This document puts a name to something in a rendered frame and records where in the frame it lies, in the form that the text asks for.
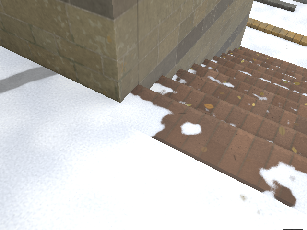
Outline stairs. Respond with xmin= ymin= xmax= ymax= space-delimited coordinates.
xmin=150 ymin=46 xmax=307 ymax=158

